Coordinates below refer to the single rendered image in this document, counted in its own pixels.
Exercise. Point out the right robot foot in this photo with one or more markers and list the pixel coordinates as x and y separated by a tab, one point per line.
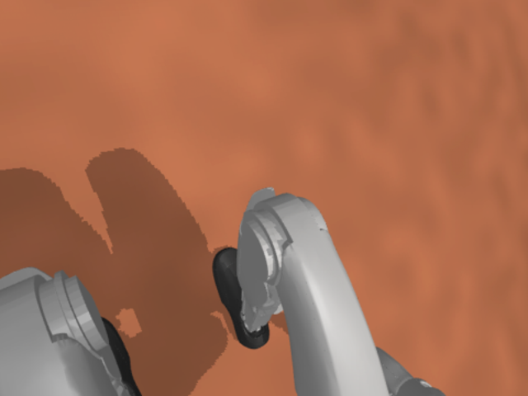
230	293

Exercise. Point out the right robot arm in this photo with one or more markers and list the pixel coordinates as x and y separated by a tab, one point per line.
418	387

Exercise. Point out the left robot foot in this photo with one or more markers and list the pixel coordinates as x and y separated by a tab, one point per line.
122	358

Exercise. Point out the right robot hand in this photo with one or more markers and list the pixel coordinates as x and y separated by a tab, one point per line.
395	374

